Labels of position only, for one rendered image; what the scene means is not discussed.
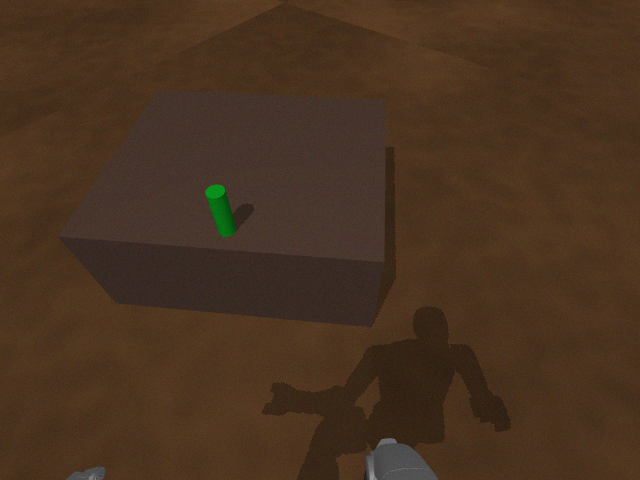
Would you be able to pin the can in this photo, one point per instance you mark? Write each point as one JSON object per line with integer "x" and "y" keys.
{"x": 221, "y": 211}

